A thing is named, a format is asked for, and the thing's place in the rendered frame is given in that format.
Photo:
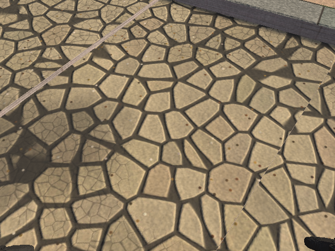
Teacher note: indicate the robot right hand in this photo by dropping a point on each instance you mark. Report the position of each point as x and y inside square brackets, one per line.
[320, 243]

